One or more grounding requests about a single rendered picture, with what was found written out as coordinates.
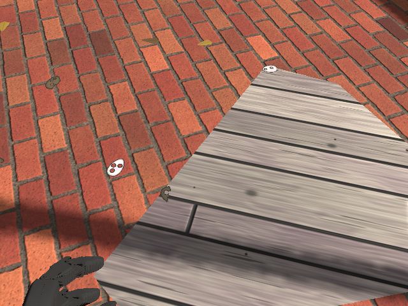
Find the left robot hand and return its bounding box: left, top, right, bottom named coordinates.
left=22, top=256, right=117, bottom=306

